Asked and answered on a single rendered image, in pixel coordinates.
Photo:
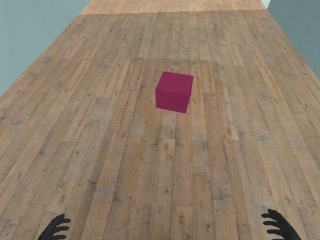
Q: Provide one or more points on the robot left hand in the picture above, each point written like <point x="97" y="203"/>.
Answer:
<point x="51" y="229"/>

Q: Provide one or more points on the robot right hand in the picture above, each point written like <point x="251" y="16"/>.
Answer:
<point x="286" y="230"/>

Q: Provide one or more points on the carton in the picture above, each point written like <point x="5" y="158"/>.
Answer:
<point x="173" y="92"/>

